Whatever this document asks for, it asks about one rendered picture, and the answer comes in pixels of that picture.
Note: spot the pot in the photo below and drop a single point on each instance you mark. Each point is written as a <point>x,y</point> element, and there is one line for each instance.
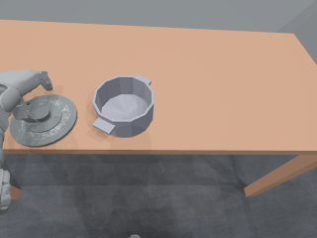
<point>124,105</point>

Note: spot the lid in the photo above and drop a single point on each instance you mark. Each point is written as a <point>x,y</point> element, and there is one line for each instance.
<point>40,134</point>

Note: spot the left robot upper arm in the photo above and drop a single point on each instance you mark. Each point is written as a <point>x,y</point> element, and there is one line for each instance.
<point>5,191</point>

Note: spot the left robot hand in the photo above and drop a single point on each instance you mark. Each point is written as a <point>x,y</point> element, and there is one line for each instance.
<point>25,81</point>

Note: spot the robot left forearm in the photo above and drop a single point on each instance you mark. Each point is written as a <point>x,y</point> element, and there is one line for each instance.
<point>9,99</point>

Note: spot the table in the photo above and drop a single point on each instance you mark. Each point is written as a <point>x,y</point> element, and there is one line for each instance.
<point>216,92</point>

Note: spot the knob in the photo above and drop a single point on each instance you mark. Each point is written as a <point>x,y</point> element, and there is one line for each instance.
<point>42,113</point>

